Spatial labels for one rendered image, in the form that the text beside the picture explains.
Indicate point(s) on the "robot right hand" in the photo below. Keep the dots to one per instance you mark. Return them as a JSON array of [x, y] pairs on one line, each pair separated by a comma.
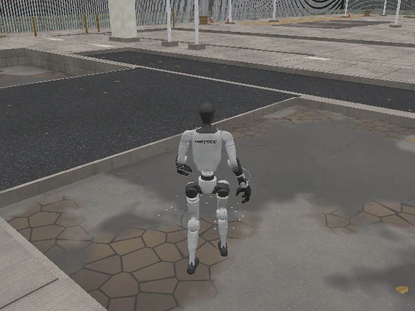
[[247, 193]]

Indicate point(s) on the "robot left hand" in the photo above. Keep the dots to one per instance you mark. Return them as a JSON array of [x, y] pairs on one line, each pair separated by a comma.
[[187, 168]]

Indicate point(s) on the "robot right upper arm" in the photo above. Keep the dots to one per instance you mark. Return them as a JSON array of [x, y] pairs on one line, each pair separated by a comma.
[[230, 148]]

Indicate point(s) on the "robot right foot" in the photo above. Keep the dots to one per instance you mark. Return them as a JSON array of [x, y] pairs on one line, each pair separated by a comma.
[[223, 250]]

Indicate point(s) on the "robot left forearm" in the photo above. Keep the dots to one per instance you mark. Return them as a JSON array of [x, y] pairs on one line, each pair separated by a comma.
[[178, 165]]

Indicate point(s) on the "robot left upper arm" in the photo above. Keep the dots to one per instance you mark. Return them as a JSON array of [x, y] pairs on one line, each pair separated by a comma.
[[185, 138]]

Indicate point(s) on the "robot right thigh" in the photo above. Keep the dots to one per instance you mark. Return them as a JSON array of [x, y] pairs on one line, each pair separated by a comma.
[[222, 190]]

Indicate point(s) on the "robot right forearm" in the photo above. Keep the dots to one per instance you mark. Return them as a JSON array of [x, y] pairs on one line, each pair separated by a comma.
[[240, 175]]

